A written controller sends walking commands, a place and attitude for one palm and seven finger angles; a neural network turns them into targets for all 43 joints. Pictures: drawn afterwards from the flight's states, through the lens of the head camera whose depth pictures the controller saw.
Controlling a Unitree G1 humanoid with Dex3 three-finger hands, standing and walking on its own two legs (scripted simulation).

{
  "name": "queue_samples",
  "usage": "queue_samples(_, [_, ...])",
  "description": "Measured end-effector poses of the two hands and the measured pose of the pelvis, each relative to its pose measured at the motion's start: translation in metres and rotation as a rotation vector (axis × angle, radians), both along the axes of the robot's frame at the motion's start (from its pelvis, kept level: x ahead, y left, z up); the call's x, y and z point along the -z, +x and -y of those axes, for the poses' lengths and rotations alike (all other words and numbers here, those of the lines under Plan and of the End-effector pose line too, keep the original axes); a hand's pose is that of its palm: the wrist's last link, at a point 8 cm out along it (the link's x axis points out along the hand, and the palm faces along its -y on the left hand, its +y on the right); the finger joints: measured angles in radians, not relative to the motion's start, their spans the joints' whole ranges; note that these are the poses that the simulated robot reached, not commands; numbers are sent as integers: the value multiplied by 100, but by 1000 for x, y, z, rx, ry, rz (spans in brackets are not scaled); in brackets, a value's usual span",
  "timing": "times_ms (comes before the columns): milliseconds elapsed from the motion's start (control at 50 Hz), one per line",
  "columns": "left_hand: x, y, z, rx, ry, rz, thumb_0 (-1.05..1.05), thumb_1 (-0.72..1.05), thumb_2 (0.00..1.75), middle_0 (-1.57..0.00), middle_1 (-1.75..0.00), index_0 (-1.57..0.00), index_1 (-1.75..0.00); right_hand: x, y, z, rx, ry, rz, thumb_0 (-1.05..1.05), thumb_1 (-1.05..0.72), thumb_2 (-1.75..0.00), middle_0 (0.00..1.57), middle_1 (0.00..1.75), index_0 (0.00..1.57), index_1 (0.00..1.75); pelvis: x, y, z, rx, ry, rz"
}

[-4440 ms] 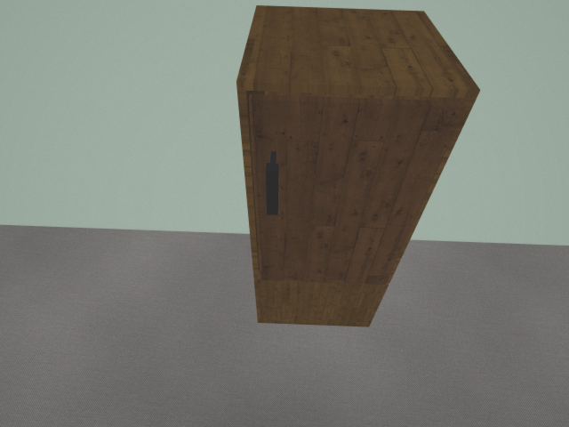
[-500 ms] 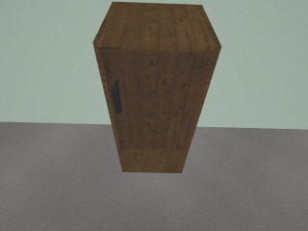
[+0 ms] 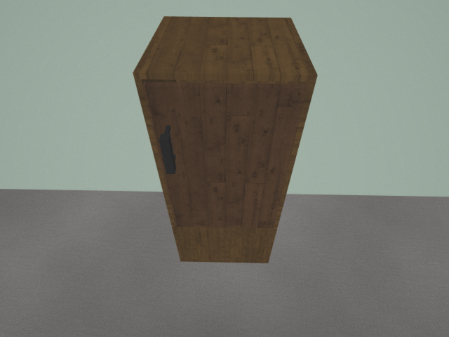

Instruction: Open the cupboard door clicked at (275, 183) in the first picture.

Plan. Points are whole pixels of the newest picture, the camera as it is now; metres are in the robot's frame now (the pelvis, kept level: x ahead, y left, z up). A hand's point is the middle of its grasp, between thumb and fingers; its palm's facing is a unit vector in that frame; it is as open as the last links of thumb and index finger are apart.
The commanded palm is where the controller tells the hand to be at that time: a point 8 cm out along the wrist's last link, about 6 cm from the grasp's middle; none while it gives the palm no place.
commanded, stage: look again from close up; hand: left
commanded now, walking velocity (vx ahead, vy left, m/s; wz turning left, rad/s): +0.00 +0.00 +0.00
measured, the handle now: (169, 149) +0.57 +0.18 +0.00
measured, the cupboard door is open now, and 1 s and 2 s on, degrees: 0 0 0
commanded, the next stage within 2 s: raise the hand with hooked fingers in 0.10 s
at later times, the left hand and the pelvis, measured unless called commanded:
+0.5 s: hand (133, 302) +0.19 +0.17 -0.02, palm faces +0.04 -1.00 -0.03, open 7.9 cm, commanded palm +0.12 +0.24 -0.06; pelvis -0.03 -0.02 -0.06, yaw +1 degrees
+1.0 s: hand (114, 299) +0.20 +0.21 -0.04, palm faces +0.04 -1.00 -0.03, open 10.8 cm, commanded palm +0.16 +0.27 -0.03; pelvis -0.03 -0.02 -0.08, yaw +1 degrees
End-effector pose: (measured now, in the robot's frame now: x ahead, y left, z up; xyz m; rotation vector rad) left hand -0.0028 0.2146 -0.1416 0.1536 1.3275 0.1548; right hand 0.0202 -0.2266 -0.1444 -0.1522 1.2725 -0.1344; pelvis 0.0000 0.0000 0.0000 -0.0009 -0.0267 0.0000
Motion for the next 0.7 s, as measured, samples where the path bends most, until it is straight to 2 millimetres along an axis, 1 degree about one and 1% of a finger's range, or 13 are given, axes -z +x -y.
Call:
queue_samples(100, [-1,13,-3,15,4,19,1,92,90,-20,-29,-20,-29,-3,-3,2,1,-6,-17,1,-93,-90,20,30,19,30,-1,1,3,4,1,-2])
queue_samples(220, [1,16,-4,26,4,16,0,92,90,-20,-29,-20,-29,-5,-11,2,5,-8,-53,1,-92,-90,20,30,20,30,-2,1,4,5,-6,-7])
queue_samples(240, [-5,25,-5,-31,-3,63,1,92,90,-20,-30,-20,-30,-7,-9,3,15,-11,-28,1,-92,-90,20,30,20,30,-1,0,4,-1,-8,-12])
queue_samples(260, [-19,42,-10,-67,6,179,1,92,90,-20,-30,-20,-30,-11,-4,5,12,-23,31,1,-92,-90,20,30,20,30,-1,-1,4,-2,-3,-17])
queue_samples(300, [-58,81,-16,-83,42,465,2,91,89,-21,-30,-21,-30,-18,12,10,8,-41,175,1,-92,-90,20,30,20,30,2,-3,5,-5,16,-31])
queue_samples(360, [-109,135,-21,-70,47,840,2,88,88,-21,-32,-21,-32,-23,42,19,-33,-54,357,1,-91,-90,20,30,20,30,11,-12,6,-40,19,-67])
queue_samples(400, [-129,159,-23,-35,25,1050,1,85,87,-21,-34,-21,-34,-25,65,27,-62,-63,452,1,-91,-90,20,30,20,30,21,-19,8,-41,8,-114])
queue_samples(440, [-136,170,-21,25,-21,1229,1,82,86,-21,-36,-21,-36,-27,90,35,-92,-79,545,1,-91,-90,20,30,20,30,36,-24,12,-28,5,-168])
queue_samples(500, [-124,167,-12,147,-100,1374,1,76,83,-21,-40,-21,-40,-30,125,46,-141,-106,679,1,-91,-90,20,30,20,30,62,-32,19,-18,-3,-226])
queue_samples(540, [-104,157,-9,169,-144,1354,0,71,81,-21,-43,-21,-43,-32,145,50,-165,-120,748,1,-91,-90,20,30,20,30,77,-35,22,-17,-5,-246])
queue_samples(620, [-71,130,-14,69,-150,1237,1,62,78,-23,-48,-23,-48,-34,173,47,-199,-134,814,1,-91,-90,20,30,20,30,93,-36,28,-27,-22,-260])
queue_samples(660, [-70,119,-19,29,-106,1221,1,57,76,-23,-51,-23,-51,-32,179,40,-215,-128,810,1,-91,-90,20,30,20,30,95,-35,31,-35,-36,-259])
queue_samples(700, [-78,115,-24,29,-58,1249,1,52,74,-23,-54,-23,-54,-26,179,32,-237,-118,785,1,-91,-90,20,30,19,30,95,-35,34,-44,-50,-261])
